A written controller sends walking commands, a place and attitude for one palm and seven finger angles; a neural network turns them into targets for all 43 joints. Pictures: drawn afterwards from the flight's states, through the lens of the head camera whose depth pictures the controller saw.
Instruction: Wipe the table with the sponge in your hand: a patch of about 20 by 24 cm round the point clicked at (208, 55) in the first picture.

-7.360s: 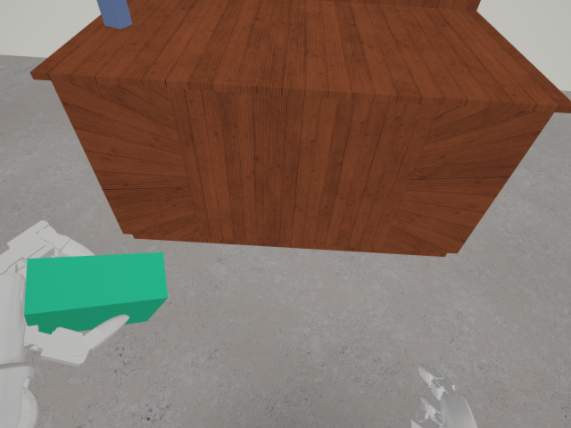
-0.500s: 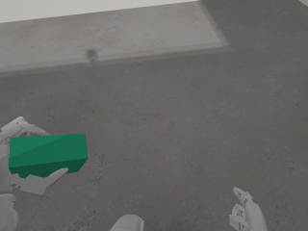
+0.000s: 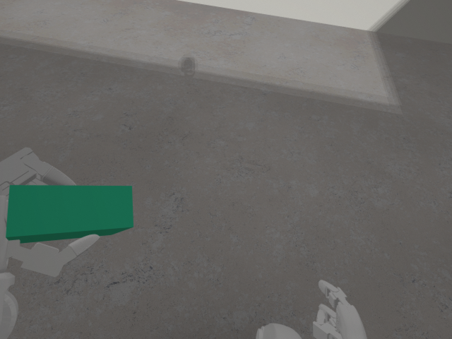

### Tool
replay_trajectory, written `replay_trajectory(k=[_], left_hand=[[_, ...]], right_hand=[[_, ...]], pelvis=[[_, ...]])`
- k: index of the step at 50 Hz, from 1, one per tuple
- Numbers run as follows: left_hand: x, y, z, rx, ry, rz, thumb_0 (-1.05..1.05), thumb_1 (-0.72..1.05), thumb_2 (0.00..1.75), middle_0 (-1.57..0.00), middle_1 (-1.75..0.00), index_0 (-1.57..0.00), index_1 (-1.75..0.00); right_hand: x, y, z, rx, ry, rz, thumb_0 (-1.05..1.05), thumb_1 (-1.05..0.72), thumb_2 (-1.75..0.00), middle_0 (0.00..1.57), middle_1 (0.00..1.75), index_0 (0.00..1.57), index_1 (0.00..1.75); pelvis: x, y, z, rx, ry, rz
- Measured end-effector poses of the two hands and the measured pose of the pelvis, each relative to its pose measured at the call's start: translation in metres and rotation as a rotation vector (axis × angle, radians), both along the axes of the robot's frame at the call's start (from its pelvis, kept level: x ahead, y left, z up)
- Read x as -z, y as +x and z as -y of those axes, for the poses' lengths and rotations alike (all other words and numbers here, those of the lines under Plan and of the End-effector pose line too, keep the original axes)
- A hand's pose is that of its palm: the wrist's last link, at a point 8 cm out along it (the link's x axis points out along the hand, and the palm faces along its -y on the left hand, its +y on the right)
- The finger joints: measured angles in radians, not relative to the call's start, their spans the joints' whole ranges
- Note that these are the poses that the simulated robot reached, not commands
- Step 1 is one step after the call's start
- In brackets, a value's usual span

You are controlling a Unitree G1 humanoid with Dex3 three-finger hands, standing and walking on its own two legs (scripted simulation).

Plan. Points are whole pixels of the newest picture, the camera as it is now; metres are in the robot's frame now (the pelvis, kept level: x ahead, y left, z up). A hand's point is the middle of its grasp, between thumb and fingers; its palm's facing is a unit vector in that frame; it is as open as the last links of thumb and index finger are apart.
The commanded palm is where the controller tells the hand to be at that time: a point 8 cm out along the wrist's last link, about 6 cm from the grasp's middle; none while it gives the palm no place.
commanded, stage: turn to face it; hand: left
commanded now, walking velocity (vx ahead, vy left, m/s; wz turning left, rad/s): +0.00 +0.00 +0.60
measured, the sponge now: (88, 214) +0.24 +0.20 +0.16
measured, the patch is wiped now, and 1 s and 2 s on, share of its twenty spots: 0.00 0.00 0.00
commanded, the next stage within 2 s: none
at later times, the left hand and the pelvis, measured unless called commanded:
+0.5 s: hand out of the picture +0.06 +0.22 +0.18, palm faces +0.56 -0.69 -0.47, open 9.5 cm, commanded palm -0.01 +0.26 +0.18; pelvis -0.09 -0.06 +0.01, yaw +17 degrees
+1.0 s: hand out of the picture -0.13 +0.24 +0.21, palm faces +0.75 -0.47 -0.47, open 9.5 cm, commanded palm -0.20 +0.26 +0.18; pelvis -0.17 -0.06 +0.01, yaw +35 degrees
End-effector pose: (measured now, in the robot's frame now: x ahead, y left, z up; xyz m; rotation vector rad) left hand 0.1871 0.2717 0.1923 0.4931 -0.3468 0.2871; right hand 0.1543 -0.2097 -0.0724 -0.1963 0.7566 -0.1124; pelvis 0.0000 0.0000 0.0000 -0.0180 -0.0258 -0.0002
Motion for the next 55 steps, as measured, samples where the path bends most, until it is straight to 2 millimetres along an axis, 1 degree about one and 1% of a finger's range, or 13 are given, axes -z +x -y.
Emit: replay_trajectory(k=[4, 8, 12, 15, 17, 23, 28, 32, 37, 41, 45, 50, 55], left_hand=[[-0.022, -0.035, -0.003, -0.027, 0.028, 0.034, -0.02, -0.44, 1.00, -0.80, -1.35, -0.82, -1.33], [-0.032, -0.069, -0.004, -0.086, 0.051, 0.012, -0.02, -0.44, 1.00, -0.80, -1.35, -0.82, -1.33], [-0.020, -0.098, -0.003, -0.186, 0.045, -0.076, -0.02, -0.44, 1.00, -0.80, -1.35, -0.82, -1.33], [-0.005, -0.120, 0.007, -0.251, 0.040, -0.133, -0.02, -0.44, 1.00, -0.80, -1.35, -0.82, -1.33], [0.001, -0.133, 0.015, -0.277, 0.004, -0.161, -0.02, -0.44, 1.00, -0.80, -1.35, -0.82, -1.33], [-0.003, -0.168, 0.024, -0.329, -0.024, -0.157, -0.02, -0.44, 1.00, -0.80, -1.35, -0.82, -1.33], [-0.010, -0.196, 0.014, -0.390, -0.001, -0.119, -0.02, -0.44, 1.00, -0.80, -1.35, -0.82, -1.33], [-0.011, -0.226, 0.002, -0.437, 0.001, -0.075, -0.02, -0.44, 1.00, -0.80, -1.35, -0.82, -1.33], [0.001, -0.267, -0.016, -0.467, -0.001, -0.014, -0.02, -0.44, 1.00, -0.80, -1.35, -0.82, -1.33], [0.001, -0.296, -0.020, -0.498, 0.020, -0.045, -0.02, -0.44, 1.00, -0.80, -1.35, -0.82, -1.33], [-0.017, -0.330, -0.007, -0.526, 0.043, -0.031, -0.02, -0.44, 1.00, -0.80, -1.35, -0.82, -1.33], [-0.032, -0.370, 0.016, -0.601, 0.065, -0.026, -0.02, -0.44, 1.00, -0.80, -1.35, -0.82, -1.33], [-0.017, -0.400, 0.031, -0.751, 0.025, -0.099, -0.02, -0.44, 1.00, -0.80, -1.35, -0.82, -1.33]], right_hand=[[-0.003, -0.008, -0.024, -0.082, 0.060, -0.005, 0.01, -0.91, -0.89, 0.21, 0.30, 0.21, 0.30], [0.000, -0.013, -0.028, -0.134, 0.087, -0.006, 0.01, -0.90, -0.89, 0.21, 0.30, 0.21, 0.30], [0.009, -0.018, -0.016, -0.170, 0.093, -0.003, 0.01, -0.90, -0.89, 0.21, 0.30, 0.21, 0.30], [0.020, -0.021, 0.001, -0.198, 0.092, 0.004, 0.01, -0.90, -0.89, 0.21, 0.30, 0.21, 0.30], [0.024, -0.027, 0.013, -0.211, 0.070, -0.020, 0.01, -0.91, -0.89, 0.21, 0.30, 0.21, 0.30], [0.013, -0.038, 0.044, -0.208, -0.011, -0.057, 0.01, -0.91, -0.90, 0.20, 0.30, 0.20, 0.30], [0.001, -0.034, 0.048, -0.234, -0.074, -0.028, 0.01, -0.91, -0.90, 0.20, 0.29, 0.20, 0.30], [-0.004, -0.031, 0.034, -0.286, -0.113, -0.008, 0.01, -0.91, -0.90, 0.20, 0.29, 0.20, 0.30], [-0.002, -0.032, -0.006, -0.352, -0.114, 0.041, 0.01, -0.91, -0.90, 0.20, 0.29, 0.20, 0.30], [-0.005, -0.050, -0.046, -0.456, -0.024, 0.027, 0.01, -0.91, -0.90, 0.20, 0.29, 0.20, 0.30], [-0.009, -0.069, -0.075, -0.559, 0.052, 0.010, 0.01, -0.91, -0.90, 0.20, 0.29, 0.20, 0.30], [-0.003, -0.082, -0.086, -0.655, 0.093, -0.010, 0.01, -0.91, -0.89, 0.21, 0.30, 0.21, 0.30], [0.011, -0.080, -0.075, -0.712, 0.104, -0.020, 0.01, -0.90, -0.89, 0.21, 0.30, 0.21, 0.30]], pelvis=[[-0.008, -0.015, 0.002, -0.047, -0.032, -0.015], [-0.011, -0.029, 0.009, -0.090, -0.042, -0.032], [-0.007, -0.046, 0.023, -0.126, -0.026, -0.043], [0.001, -0.061, 0.038, -0.145, 0.001, -0.043], [0.000, -0.070, 0.044, -0.181, 0.006, -0.025], [-0.012, -0.081, 0.056, -0.267, 0.062, -0.016], [-0.013, -0.094, 0.056, -0.333, 0.065, -0.031], [-0.009, -0.109, 0.048, -0.377, 0.052, -0.048], [0.008, -0.133, 0.034, -0.429, 0.047, -0.039], [-0.001, -0.147, 0.039, -0.493, 0.007, -0.011], [-0.009, -0.157, 0.046, -0.546, -0.024, -0.007], [-0.012, -0.166, 0.059, -0.610, -0.035, -0.012], [-0.006, -0.171, 0.083, -0.659, -0.015, -0.024]])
